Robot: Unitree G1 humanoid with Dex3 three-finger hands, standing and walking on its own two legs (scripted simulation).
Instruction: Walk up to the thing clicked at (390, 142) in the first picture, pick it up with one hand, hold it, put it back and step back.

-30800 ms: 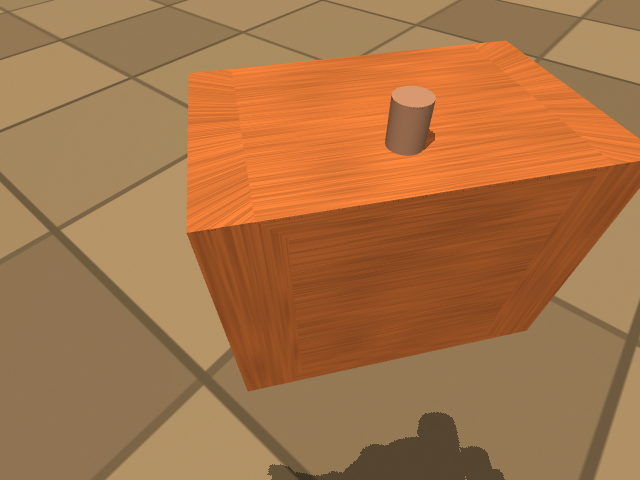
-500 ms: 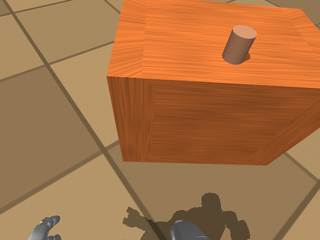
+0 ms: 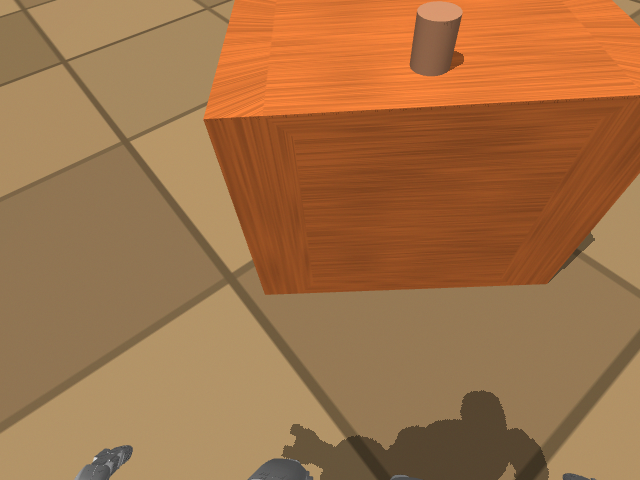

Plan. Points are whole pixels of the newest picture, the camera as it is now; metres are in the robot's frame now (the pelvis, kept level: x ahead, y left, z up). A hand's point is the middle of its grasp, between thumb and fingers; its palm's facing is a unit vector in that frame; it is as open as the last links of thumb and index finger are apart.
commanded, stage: step back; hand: right
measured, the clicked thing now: (434, 39) +0.93 -0.19 +0.04
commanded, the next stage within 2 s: stand in 1.68 s
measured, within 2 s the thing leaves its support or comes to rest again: neither
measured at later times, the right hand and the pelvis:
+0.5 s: hand out of the picture -0.03 -0.33 -0.14, palm faces -0.05 +0.90 -0.44, open 7.3 cm; pelvis -0.18 -0.05 -0.02, yaw -1 degrees
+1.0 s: hand out of the picture -0.18 -0.31 -0.15, palm faces -0.10 +0.93 -0.35, open 7.3 cm; pelvis -0.25 -0.06 +0.00, yaw +5 degrees
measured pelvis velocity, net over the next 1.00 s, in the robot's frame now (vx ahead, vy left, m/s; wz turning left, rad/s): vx -0.25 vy -0.06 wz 0.08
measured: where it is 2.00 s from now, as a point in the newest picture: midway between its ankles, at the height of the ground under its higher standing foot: outside the picture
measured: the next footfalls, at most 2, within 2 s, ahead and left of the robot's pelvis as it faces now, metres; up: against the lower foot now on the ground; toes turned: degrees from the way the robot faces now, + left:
left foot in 0.12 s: -0.03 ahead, +0.11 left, +0.00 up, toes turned +2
right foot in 0.48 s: -0.18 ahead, -0.19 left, +0.00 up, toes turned +2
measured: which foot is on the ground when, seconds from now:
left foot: up 0.00-0.10, down 0.12-0.52, up 0.54-0.80, down 0.82-1.00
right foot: down 0.00-0.14, up 0.16-0.46, down 0.48-0.86, up 0.88-1.00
